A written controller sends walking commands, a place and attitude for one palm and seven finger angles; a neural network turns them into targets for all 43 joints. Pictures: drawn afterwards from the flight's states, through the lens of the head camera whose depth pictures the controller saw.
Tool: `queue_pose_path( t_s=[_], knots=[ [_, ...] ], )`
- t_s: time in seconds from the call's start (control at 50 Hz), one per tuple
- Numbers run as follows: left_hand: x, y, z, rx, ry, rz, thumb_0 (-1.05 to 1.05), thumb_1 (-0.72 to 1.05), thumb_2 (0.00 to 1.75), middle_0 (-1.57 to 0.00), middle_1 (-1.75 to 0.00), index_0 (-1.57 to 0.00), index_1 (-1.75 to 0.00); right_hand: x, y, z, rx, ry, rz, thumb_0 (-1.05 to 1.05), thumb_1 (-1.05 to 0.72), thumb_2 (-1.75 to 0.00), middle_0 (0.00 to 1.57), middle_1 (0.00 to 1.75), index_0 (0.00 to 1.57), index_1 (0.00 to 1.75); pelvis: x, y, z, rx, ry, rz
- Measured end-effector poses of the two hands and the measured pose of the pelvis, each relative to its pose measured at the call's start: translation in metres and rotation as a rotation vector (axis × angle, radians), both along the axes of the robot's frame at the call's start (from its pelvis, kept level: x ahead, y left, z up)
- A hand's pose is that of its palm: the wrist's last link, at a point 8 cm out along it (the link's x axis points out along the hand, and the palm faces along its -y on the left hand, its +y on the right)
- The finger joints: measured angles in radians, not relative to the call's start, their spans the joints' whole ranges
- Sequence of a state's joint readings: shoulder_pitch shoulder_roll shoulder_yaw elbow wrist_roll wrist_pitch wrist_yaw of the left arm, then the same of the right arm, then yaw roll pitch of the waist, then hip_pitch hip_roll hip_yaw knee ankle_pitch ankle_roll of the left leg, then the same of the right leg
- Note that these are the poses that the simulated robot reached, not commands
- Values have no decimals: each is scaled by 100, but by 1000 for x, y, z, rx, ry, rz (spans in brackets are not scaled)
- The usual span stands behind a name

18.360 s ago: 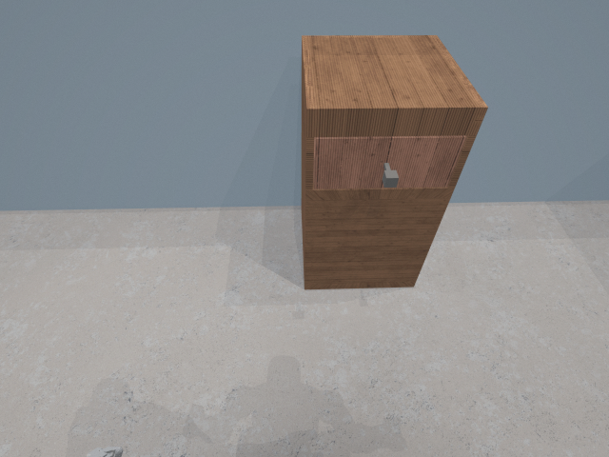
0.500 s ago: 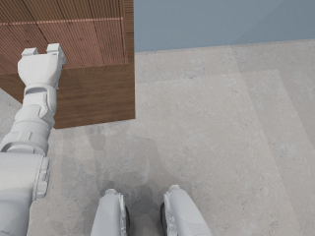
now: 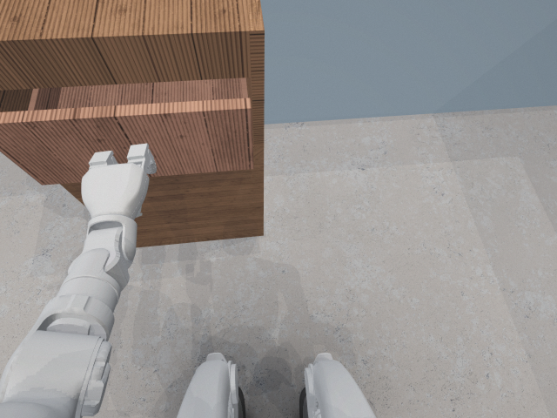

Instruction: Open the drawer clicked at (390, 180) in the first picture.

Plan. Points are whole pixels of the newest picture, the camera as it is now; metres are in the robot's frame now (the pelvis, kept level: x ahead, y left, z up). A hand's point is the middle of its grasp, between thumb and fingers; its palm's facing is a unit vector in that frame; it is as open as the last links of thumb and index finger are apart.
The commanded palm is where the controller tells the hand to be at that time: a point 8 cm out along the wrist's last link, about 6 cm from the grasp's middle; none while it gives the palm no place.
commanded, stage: pull the drawer open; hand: left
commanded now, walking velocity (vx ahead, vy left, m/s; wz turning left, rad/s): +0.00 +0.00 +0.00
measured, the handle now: (133, 172) +0.49 +0.22 -0.04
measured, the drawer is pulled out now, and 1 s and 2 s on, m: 0.06 0.17 0.28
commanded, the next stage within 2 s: none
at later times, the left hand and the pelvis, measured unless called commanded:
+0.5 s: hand (129, 237) +0.38 +0.22 -0.06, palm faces -0.05 -0.05 -1.00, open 6.7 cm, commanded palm +0.35 +0.21 -0.01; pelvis +0.00 -0.01 +0.01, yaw +1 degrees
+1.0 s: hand (126, 272) +0.33 +0.22 -0.06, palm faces -0.03 -0.05 -1.00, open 6.6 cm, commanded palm +0.30 +0.21 -0.01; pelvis -0.01 -0.01 +0.01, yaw +1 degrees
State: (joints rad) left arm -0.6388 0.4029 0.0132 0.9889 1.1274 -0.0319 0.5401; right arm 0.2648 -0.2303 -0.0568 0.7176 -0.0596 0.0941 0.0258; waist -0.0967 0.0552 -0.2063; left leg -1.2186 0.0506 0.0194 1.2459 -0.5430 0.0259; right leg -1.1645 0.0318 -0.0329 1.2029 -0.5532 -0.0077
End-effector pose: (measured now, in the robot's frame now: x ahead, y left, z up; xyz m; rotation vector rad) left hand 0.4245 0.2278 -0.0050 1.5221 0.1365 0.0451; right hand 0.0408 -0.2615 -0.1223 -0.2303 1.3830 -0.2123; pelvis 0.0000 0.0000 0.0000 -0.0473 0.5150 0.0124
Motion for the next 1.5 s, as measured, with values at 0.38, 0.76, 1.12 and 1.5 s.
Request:
queue_pose_path(
  t_s=[0.38, 0.76, 1.12, 1.5],
  knots=[
    [-45, -4, 0, 0, -9, 1, 2, 58, 77, -42, -135, -32, -135, 33, -5, 3, 8, -87, 37, 0, -91, -90, 20, 30, 20, 30, -3, -7, 6, 14, -42, 6],
    [-88, -7, 0, -7, -15, 5, 2, 58, 78, -42, -135, -33, -135, 44, 0, 5, 24, -135, 46, 0, -91, -90, 20, 30, 20, 30, -5, -7, 10, 23, -74, 0],
    [-127, -12, 0, -6, -15, 25, 2, 59, 75, -42, -135, -33, -135, 81, 7, 15, 33, -242, 92, 0, -91, -90, 20, 30, 20, 30, -4, -6, 14, 24, -102, 5],
    [-173, -16, 0, -13, -18, 37, 3, 60, 75, -42, -135, -34, -135, 115, 15, 22, 44, -324, 152, 1, -91, -90, 20, 30, 20, 30, -1, -8, 12, 28, -125, 10]
  ],
)
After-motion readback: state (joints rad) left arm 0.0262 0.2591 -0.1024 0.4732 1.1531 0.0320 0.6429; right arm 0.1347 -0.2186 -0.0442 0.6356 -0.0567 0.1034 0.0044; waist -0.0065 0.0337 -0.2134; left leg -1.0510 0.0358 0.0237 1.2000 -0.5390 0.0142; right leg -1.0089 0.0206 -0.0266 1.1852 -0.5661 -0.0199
